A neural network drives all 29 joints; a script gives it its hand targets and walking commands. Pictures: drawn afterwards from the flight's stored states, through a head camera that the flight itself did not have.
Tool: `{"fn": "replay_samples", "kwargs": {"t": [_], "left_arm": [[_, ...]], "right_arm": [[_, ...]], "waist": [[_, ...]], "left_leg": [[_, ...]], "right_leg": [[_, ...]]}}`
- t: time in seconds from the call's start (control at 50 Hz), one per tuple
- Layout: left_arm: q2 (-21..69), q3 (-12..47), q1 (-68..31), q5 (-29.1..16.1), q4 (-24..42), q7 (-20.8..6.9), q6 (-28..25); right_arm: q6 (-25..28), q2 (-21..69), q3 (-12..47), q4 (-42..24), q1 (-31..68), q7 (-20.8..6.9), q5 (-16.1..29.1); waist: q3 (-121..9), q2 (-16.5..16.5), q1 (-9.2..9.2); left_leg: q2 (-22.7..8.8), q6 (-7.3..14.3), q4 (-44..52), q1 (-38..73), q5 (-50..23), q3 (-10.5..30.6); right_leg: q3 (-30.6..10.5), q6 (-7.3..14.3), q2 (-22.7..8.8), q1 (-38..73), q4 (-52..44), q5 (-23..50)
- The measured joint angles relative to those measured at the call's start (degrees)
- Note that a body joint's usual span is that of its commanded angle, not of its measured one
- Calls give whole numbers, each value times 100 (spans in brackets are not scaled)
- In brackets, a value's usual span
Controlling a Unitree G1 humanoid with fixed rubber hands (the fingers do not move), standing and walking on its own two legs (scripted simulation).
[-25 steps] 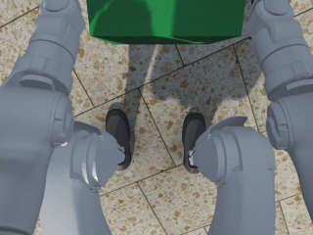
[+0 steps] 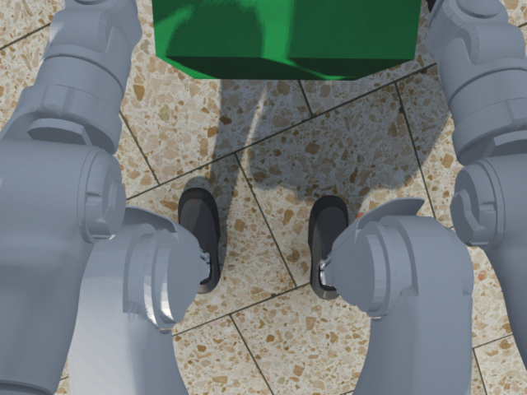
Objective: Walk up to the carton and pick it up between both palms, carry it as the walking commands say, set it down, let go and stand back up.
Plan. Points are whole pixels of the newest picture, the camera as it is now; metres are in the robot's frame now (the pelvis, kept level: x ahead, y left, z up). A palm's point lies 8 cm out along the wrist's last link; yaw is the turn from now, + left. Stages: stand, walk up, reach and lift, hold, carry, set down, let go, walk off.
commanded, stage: reach and lift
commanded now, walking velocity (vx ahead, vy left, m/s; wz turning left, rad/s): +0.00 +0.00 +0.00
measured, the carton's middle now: (280, 2) +0.55 -0.01 -0.24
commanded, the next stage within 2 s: none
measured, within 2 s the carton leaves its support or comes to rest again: leaves its support in 0.14 s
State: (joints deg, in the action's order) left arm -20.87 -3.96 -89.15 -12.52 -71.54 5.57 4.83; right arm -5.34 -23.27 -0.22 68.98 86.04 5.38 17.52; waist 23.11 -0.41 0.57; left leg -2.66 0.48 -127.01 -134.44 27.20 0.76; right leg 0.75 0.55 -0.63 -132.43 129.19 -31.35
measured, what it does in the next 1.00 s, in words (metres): rises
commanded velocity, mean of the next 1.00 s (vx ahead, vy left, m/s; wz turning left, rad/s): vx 0.00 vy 0.00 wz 0.00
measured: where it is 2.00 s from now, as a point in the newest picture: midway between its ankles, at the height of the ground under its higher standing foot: (264, 260)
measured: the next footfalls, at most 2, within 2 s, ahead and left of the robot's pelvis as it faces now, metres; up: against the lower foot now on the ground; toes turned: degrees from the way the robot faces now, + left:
none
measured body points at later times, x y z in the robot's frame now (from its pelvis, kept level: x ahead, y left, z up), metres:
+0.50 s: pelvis +0.01 +0.00 +0.03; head +0.34 +0.01 +0.32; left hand +0.56 +0.18 -0.10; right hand +0.56 -0.18 -0.10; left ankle +0.14 +0.13 -0.31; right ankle +0.12 -0.12 -0.31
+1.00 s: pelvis +0.02 +0.00 +0.06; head +0.34 +0.00 +0.38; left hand +0.55 +0.18 -0.05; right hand +0.55 -0.18 -0.05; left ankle +0.14 +0.13 -0.31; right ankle +0.12 -0.12 -0.31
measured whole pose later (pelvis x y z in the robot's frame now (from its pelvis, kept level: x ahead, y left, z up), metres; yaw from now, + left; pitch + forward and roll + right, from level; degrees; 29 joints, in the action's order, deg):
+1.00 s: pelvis +0.02 +0.00 +0.06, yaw +0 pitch +45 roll +0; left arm -11.3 -17.7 -67.5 -0.1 -45.4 7.7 17.0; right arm -17.4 -12.5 -15.8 46.1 67.9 6.2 0.9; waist -0.9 -0.1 0.3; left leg -0.6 -0.8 -115.1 -132.1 28.4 0.8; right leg -0.4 -0.3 0.2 -130.6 117.1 -31.9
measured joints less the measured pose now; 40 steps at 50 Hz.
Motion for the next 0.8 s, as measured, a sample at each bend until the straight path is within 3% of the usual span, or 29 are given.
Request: {"fn": "replay_samples", "kwargs": {"t": [0.14,0.32,0.5,0.66,0.8], "left_arm": [[-32,194,395,-227,296,253,124],[48,201,865,-334,609,339,194],[301,-353,956,261,816,330,416],[564,-989,1311,863,1430,223,708],[716,-1142,1706,1012,2065,264,943]], "right_arm": [[-164,180,129,-298,-250,204,-48],[-301,393,-169,-530,-590,330,-405],[-470,466,-742,-682,-736,177,-832],[-739,614,-1149,-1214,-1040,24,-1230],[-945,816,-1246,-1785,-1379,158,-1392]], "waist": [[-235,51,-50],[-671,76,-77],[-1216,43,-25],[-1594,41,-19],[-1812,34,-21]], "left_leg": [[55,-67,31,40,96,-13],[189,-116,217,198,137,0],[189,-77,497,224,110,15],[165,-57,717,134,94,-14],[175,-80,839,98,113,-30]], "right_leg": [[-66,-29,54,-4,-26,-54],[-105,-56,38,165,-197,-127],[-87,-95,47,223,-527,-80],[-117,-119,80,110,-757,-32],[-137,-109,83,52,-857,-52]]}}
